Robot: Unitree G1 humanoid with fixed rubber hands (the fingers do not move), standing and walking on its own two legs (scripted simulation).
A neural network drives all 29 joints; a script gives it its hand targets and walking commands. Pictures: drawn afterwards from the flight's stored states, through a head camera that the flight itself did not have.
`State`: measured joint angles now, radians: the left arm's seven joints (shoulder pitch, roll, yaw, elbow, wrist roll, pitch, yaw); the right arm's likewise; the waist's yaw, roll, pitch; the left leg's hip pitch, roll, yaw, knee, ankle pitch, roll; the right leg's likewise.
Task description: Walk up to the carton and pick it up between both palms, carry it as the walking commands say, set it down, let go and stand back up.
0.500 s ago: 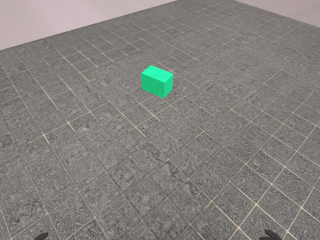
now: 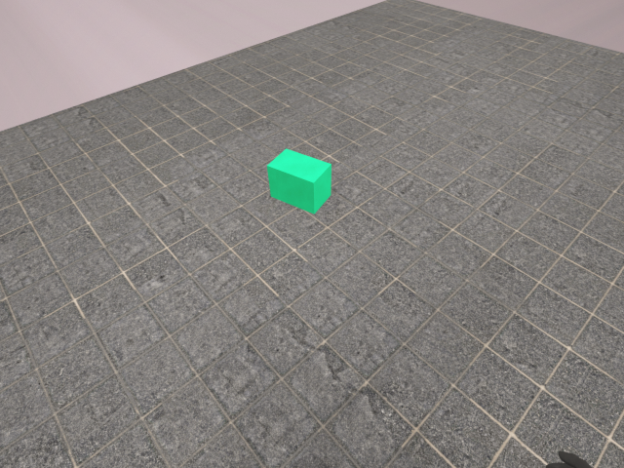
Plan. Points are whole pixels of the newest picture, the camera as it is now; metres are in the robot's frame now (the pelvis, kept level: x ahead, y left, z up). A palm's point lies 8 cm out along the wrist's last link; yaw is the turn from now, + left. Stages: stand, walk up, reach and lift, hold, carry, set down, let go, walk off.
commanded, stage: walk up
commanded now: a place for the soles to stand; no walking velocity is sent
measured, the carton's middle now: (300, 180) +1.48 +0.07 -0.68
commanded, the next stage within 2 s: none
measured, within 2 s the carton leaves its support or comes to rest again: neither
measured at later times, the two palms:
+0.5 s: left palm (92, 351) +0.32 +0.35 -0.08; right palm (534, 350) +0.30 -0.32 -0.06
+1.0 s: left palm (124, 264) +0.49 +0.36 -0.07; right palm (473, 225) +0.58 -0.32 -0.08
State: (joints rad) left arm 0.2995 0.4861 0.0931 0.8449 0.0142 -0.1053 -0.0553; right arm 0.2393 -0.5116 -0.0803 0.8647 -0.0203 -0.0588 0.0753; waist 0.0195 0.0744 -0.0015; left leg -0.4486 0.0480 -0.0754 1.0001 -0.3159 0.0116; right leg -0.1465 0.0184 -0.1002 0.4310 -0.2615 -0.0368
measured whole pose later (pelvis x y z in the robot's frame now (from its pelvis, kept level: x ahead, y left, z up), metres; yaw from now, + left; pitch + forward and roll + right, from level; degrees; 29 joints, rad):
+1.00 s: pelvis +0.45 +0.00 -0.01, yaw +0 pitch -1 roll -1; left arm 0.37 0.51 0.08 0.75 0.01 -0.10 -0.06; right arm 0.23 -0.48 -0.07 0.77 -0.02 -0.07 0.10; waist 0.05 0.03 0.04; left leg -0.46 0.08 0.05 0.60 -0.18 0.02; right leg -0.15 -0.05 -0.12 0.50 -0.33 0.00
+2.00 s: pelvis +0.82 +0.02 -0.01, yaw -1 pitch -1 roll +1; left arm 0.28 0.47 0.06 0.79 0.01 -0.07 -0.07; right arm 0.35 -0.51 -0.09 0.75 -0.02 -0.10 0.05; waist -0.05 -0.04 0.05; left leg -0.23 0.04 0.10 0.54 -0.28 0.03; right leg -0.48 -0.08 -0.04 0.77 -0.31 -0.02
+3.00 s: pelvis +1.02 +0.02 +0.00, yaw -4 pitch -2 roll +0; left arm 0.05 0.42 0.00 1.06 0.00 -0.03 0.00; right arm 0.02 -0.42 0.00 1.09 0.00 -0.03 0.00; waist 0.00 0.00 0.05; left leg -0.19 0.06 0.10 0.45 -0.22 -0.02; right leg -0.17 -0.02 0.00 0.47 -0.26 0.01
